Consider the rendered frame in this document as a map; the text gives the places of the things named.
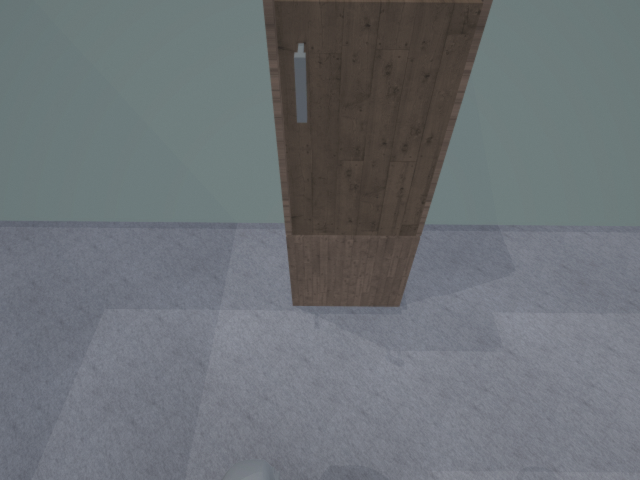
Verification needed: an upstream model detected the cupboard door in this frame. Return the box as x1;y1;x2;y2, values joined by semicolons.
274;0;483;236

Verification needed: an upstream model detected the left robot thigh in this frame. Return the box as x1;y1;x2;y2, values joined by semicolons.
222;459;280;480

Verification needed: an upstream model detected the handle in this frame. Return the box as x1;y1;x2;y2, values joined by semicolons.
294;43;307;123

